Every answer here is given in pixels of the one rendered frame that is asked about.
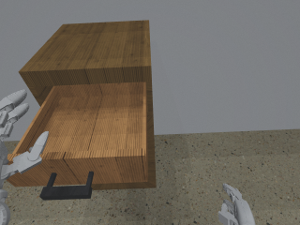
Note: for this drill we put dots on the right robot hand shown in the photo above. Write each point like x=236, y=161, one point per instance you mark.
x=239, y=210

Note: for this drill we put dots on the cabinet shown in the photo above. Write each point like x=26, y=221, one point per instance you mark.
x=97, y=53

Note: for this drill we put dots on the left robot forearm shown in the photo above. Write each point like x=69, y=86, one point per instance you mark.
x=4, y=209

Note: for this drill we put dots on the drawer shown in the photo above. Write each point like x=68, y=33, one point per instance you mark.
x=100, y=128

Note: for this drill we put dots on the handle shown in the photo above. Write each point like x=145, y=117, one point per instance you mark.
x=50, y=193

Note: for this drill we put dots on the left robot hand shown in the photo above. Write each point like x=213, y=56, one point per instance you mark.
x=10, y=113

